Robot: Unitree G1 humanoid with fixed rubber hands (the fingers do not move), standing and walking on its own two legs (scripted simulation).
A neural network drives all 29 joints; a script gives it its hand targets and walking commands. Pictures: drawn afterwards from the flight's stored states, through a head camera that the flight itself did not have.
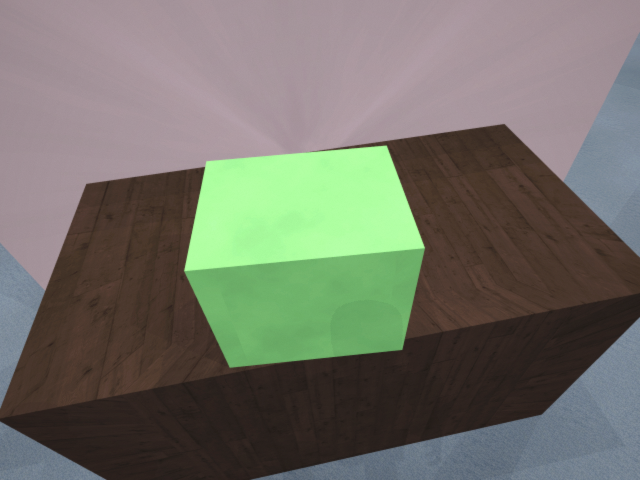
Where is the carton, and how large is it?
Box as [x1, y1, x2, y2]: [184, 146, 424, 367]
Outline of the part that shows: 386,146 206,161 184,271 230,367 396,350 402,348 424,247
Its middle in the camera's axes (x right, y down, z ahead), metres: -0.02 +0.04 +0.63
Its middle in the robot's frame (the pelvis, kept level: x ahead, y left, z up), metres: +0.46 +0.04 +0.00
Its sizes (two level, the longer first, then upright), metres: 0.286 0.222 0.252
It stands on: a pedestal, 0.64 m high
